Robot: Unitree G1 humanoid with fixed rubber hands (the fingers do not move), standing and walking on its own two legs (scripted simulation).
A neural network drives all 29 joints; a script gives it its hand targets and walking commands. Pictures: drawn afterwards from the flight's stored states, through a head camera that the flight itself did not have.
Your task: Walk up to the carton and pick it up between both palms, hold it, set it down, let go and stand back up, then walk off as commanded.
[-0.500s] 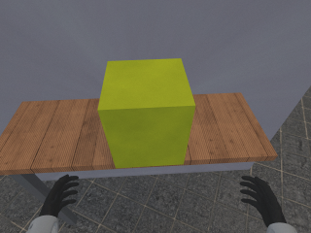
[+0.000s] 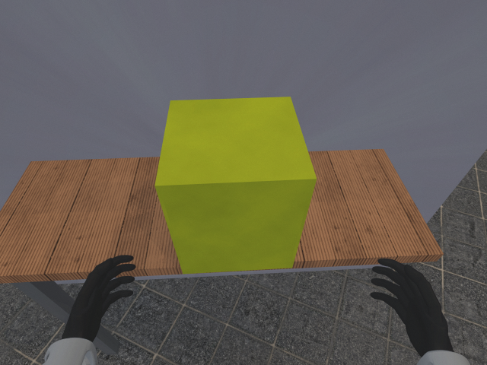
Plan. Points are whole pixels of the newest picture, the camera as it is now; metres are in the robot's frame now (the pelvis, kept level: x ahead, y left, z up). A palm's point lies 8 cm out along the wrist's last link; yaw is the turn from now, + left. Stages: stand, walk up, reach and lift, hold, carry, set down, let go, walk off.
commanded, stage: reach and lift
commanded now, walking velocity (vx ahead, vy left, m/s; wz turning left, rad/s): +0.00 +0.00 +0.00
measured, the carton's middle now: (234, 188) +0.43 +0.03 +0.07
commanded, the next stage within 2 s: none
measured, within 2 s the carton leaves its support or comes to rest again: neither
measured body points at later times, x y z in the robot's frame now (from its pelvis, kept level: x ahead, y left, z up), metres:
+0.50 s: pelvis +0.01 +0.00 +0.00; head +0.04 +0.00 +0.45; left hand +0.29 +0.22 +0.10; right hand +0.29 -0.20 +0.09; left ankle +0.01 +0.13 -0.75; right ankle +0.01 -0.11 -0.75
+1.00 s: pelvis +0.00 +0.00 +0.00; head +0.02 +0.00 +0.45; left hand +0.36 +0.21 +0.16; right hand +0.37 -0.19 +0.14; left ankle +0.01 +0.13 -0.75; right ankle +0.01 -0.11 -0.75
